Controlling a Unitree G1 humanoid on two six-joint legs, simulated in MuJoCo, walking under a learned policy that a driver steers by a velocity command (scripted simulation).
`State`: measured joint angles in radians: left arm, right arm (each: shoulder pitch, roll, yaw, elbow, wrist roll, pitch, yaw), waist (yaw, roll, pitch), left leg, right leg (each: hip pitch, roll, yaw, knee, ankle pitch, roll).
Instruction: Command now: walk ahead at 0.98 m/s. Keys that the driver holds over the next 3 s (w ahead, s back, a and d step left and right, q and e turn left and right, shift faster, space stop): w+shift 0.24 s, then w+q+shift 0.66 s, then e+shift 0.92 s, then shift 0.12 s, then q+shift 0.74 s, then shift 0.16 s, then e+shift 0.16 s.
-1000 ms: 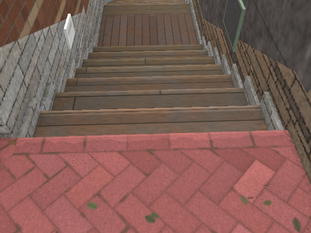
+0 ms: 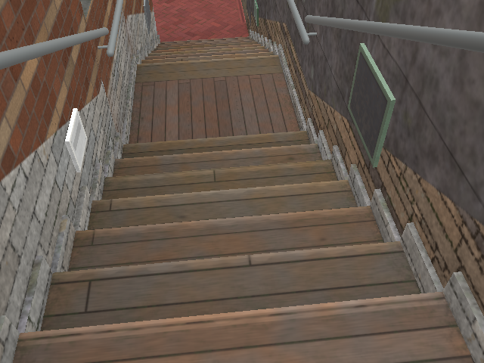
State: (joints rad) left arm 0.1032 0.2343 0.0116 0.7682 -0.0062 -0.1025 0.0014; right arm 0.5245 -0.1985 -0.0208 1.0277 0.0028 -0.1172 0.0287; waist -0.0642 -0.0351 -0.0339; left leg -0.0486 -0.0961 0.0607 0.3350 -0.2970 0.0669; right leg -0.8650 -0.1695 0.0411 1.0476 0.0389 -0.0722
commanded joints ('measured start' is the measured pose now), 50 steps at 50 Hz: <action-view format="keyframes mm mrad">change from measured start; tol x64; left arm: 1 -73 31 -1 -57 1 -19 -16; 10 583 285 98 98 -12 -14 -35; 44 -82 26 55 -289 26 -18 -6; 50 669 148 85 64 63 -53 -48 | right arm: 1 -52 -124 -8 -82 16 -30 -24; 50 25 47 -24 -244 36 37 -54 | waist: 1 31 22 169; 34 17 477 122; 50 122 -514 -111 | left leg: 1 -275 216 -122 -237 184 137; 8 7 296 -39 262 1203 89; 11 -679 -40 -280 1353 -291 60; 34 201 147 -423 319 1066 272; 45 -656 -59 -550 508 -38 186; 48 -454 -138 -349 1250 433 29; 50 -1038 -207 -395 1957 -640 -41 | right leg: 1 185 30 -62 -259 247 13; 11 1230 -153 674 -577 -501 -321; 26 410 54 -255 -494 -387 25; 31 353 6 -276 396 525 79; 33 -133 212 -173 1248 -806 65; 43 476 176 92 -414 397 115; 50 1460 -148 444 -320 1306 -163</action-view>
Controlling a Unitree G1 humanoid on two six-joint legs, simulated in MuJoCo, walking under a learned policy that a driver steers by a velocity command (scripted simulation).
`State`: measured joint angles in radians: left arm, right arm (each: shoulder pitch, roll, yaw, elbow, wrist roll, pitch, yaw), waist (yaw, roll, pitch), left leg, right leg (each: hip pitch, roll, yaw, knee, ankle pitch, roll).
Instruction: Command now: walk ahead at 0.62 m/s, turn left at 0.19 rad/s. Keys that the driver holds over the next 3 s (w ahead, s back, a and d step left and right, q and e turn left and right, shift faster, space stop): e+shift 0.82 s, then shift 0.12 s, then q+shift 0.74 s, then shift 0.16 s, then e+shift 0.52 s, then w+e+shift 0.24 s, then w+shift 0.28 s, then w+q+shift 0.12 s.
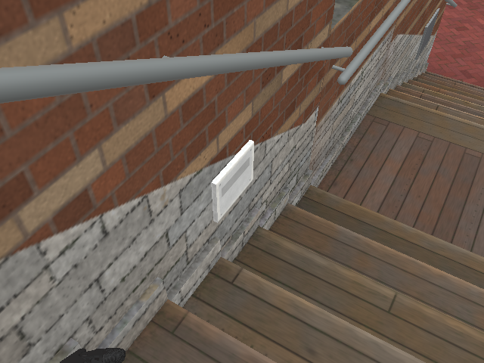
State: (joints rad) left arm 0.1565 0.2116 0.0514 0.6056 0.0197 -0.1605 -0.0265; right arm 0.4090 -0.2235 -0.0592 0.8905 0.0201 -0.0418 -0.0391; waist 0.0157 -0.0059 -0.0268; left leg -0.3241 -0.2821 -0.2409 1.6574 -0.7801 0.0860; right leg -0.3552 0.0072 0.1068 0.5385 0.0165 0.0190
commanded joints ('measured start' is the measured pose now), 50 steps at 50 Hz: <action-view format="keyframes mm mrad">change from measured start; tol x32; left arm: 1 522 152 44 199 32 20 -20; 30 -121 173 42 -142 -36 234 -25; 37 501 251 111 154 -24 187 -17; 50 189 138 -83 31 5 233 122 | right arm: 1 131 35 29 -125 24 -37 12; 5 -354 -53 26 -297 -17 5 2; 50 -294 17 44 -387 -21 128 -55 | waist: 1 61 -550 -156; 5 -11 145 127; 14 -208 -94 -121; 16 63 324 -256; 35 109 42 8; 39 34 -432 -172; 50 5 -70 -111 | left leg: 1 -864 64 -56 604 -137 -72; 8 -102 284 162 -740 794 -95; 15 470 539 -208 -1195 1251 42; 19 190 598 -208 -1271 825 172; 34 -293 558 347 -770 192 -93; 40 -899 310 196 594 72 -147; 50 -749 194 145 322 556 -243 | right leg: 1 953 -354 438 140 1241 -315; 3 610 -365 586 -57 547 -381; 8 -299 -22 284 -174 348 -216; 13 -142 44 314 164 379 -144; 16 -395 157 217 727 -728 -45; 29 -632 -38 25 595 105 9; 36 374 -19 -174 -140 424 -85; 39 620 -280 365 72 967 -283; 43 243 -333 610 -162 -259 -237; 50 97 -176 299 -10 60 -249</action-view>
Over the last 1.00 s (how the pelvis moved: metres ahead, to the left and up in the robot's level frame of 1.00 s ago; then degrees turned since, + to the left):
0.86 0.05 -0.29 32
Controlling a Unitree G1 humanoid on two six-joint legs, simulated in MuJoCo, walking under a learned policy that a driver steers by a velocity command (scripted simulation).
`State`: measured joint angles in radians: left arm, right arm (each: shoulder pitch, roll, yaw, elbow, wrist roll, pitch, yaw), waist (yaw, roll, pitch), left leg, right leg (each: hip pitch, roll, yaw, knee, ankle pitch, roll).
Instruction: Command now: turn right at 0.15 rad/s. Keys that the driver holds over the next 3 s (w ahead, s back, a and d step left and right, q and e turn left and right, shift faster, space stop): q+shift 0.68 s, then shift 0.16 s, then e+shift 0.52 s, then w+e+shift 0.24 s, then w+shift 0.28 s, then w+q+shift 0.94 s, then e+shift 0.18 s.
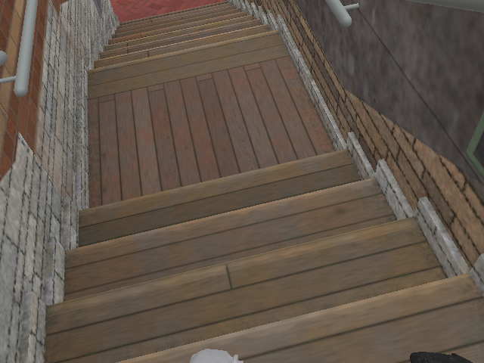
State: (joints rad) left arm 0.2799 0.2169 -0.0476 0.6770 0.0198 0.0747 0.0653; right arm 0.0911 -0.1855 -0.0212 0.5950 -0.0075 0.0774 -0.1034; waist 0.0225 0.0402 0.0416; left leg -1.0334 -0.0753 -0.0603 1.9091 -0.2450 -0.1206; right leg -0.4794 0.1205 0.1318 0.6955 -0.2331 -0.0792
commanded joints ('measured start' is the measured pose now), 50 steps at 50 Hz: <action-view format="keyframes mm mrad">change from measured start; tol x32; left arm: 1 101 103 5 -19 5 0 29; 50 -263 69 92 -150 -47 -64 -83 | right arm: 1 40 -11 13 -91 17 11 11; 17 -82 -63 32 -245 20 -5 79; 23 537 -207 -78 14 48 -11 85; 50 103 -146 -6 56 4 7 6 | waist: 1 8 -114 -171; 21 -60 -177 -83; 24 -95 319 11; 50 -33 58 -58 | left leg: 1 -21 -37 -83 54 -5 -38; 11 -51 -52 -115 82 -73 -36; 21 830 32 171 -1115 -106 143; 25 1173 464 -1032 -1683 -29 492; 32 536 166 -423 -1532 126 298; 42 1064 169 -465 -1423 425 261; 50 882 201 -416 -1453 707 345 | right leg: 1 225 -288 248 -164 322 -162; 21 12 -358 -35 -247 -196 -79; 24 -772 -73 -85 779 -671 144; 32 -372 -34 -51 1017 126 178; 50 155 -97 -74 -127 -86 129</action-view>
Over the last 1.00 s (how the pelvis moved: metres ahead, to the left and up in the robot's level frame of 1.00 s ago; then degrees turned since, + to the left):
0.26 -0.14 -0.18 -44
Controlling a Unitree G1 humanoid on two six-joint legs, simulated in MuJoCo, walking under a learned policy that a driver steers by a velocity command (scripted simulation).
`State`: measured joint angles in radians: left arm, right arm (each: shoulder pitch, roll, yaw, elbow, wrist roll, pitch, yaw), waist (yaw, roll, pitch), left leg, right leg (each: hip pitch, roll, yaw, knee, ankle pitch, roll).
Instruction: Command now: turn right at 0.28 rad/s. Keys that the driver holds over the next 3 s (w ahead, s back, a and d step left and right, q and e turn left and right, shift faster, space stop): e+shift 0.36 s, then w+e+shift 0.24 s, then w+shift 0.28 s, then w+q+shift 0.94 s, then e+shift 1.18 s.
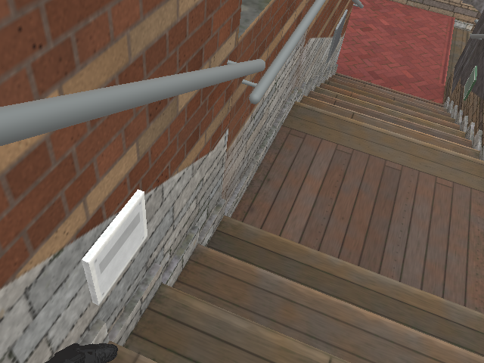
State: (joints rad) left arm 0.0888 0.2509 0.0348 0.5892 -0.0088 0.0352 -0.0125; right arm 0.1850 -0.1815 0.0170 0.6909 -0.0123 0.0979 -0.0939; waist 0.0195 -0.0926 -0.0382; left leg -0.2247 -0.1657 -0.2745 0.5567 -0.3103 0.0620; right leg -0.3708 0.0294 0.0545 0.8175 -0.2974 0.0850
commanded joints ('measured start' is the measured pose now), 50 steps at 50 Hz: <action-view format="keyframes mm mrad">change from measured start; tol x32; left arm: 1 -46 51 18 -47 -15 -33 -5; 50 96 116 56 4 -37 -116 -66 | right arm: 1 -7 -174 -52 -40 16 -21 -8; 50 312 -234 -92 250 31 -144 47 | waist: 1 -9 156 23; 50 26 206 137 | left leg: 1 90 283 -188 -77 780 140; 7 -469 42 129 418 -310 -109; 19 -34 72 151 433 163 -122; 21 111 79 188 41 -166 -103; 25 279 585 -591 -336 -527 82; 31 38 341 35 -317 -60 -5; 50 32 394 81 386 524 128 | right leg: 1 87 -3 17 -397 148 -58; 4 318 -97 211 -313 712 -203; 14 212 -122 407 -376 608 -312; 19 -4 -119 522 -348 401 -318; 21 -129 -40 532 -418 -153 -272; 23 -355 139 373 51 -372 -173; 31 -475 -75 164 501 323 -134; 41 -460 -53 103 -64 824 -139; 50 -2 -140 41 -230 465 -191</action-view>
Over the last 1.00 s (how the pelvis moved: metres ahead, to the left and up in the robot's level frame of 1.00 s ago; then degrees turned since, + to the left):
0.09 0.12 0.02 34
